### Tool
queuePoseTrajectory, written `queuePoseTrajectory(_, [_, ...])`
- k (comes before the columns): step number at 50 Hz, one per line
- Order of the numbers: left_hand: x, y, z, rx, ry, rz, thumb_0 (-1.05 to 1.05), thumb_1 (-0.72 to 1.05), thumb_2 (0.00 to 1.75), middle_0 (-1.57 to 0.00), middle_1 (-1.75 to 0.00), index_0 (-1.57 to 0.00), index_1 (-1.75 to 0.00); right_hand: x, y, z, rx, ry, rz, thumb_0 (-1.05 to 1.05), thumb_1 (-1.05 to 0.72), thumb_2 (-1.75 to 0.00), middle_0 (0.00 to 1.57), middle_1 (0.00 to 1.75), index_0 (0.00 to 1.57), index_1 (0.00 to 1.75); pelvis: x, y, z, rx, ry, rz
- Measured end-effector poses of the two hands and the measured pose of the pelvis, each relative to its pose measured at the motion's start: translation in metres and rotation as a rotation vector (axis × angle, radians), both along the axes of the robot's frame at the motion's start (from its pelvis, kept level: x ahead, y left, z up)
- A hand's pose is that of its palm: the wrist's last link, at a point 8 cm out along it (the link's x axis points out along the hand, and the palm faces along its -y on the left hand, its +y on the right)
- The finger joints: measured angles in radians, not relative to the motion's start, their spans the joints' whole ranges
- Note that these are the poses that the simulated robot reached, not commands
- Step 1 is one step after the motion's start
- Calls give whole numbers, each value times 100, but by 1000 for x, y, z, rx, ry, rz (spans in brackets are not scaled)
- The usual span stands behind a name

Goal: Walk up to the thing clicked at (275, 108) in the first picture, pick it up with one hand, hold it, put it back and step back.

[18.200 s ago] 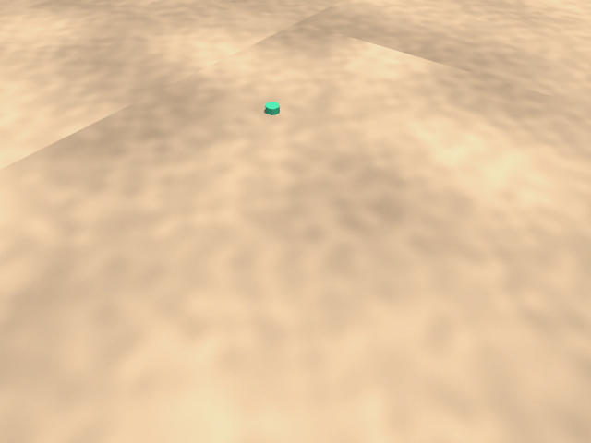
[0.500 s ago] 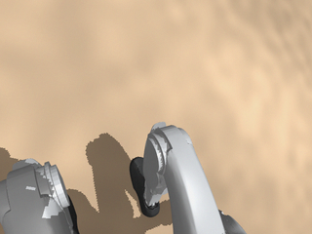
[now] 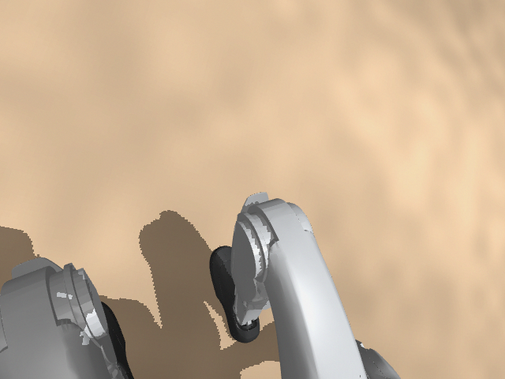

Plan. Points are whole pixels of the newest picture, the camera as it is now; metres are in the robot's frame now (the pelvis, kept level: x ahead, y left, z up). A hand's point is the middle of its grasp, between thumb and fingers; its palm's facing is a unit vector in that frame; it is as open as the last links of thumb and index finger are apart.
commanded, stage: close in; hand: left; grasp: from above
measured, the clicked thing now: out of the picture +0.54 +0.35 -0.30
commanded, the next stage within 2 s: rest palm in 0.12 s
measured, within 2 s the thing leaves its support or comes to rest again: neither
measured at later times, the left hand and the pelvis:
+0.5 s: hand out of the picture +0.51 +0.34 -0.21, palm faces -0.47 -0.10 -0.88, open 14.2 cm; pelvis +0.00 +0.01 -0.01, yaw -2 degrees
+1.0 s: hand out of the picture +0.51 +0.33 -0.24, palm faces -0.45 -0.11 -0.88, open 14.1 cm; pelvis +0.01 +0.01 -0.01, yaw -3 degrees
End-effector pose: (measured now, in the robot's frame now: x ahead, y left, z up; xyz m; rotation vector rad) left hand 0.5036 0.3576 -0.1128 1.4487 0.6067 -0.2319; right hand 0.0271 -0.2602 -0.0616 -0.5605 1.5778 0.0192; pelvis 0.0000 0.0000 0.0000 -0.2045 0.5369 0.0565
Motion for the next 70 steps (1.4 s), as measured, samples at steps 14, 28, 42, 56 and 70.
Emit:
queuePoseTrajectory(14, [15, -13, -17, -1, -90, -78, 0, -54, 104, -9, -103, -9, -103, 26, 2, 13, -57, -59, 49, 0, -90, -90, 20, 30, 20, 30, 6, 7, -2, -28, 9, -4])
queuePoseTrajectory(28, [13, -23, -45, 17, -32, -15, 0, -55, 105, -9, -99, -7, -101, -5, 14, 7, -6, -27, 18, 0, -90, -90, 20, 30, 21, 30, 4, 5, -9, -25, -6, -16])
queuePoseTrajectory(42, [14, -23, -61, 5, -58, -26, 0, -57, 106, -9, -98, -7, -101, -4, 12, 14, -31, -7, 63, 0, -90, -90, 20, 30, 21, 30, 7, 5, -11, -39, -19, -28])
queuePoseTrajectory(56, [11, -20, -71, 10, -58, -13, 0, -54, 105, -10, -99, -8, -102, 17, 12, 13, -18, -52, 128, 0, -90, -90, 20, 30, 20, 30, 7, 7, -12, -48, -30, -31])
queuePoseTrajectory(70, [9, -21, -80, 0, -60, -12, 0, -53, 105, -9, -103, -8, -104, 15, 16, 14, -7, -40, 144, 0, -90, -91, 20, 30, 20, 30, 7, 8, -12, -59, -37, -35])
